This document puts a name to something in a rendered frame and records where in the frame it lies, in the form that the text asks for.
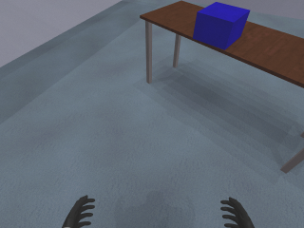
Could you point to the robot left hand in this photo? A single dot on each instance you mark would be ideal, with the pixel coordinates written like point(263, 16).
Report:
point(74, 216)

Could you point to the table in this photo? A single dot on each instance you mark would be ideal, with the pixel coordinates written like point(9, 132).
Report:
point(275, 52)

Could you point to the robot right hand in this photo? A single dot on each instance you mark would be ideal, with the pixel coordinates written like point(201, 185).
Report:
point(240, 217)

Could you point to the carton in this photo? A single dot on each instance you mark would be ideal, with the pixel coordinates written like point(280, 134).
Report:
point(220, 25)

